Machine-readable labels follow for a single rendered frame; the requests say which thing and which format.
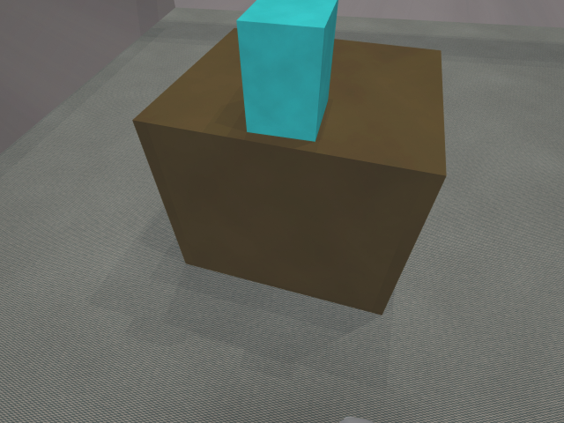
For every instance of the pedestal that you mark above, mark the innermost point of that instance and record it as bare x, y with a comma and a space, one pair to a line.
335, 219

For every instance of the carton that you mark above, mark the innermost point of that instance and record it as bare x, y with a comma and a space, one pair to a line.
286, 49

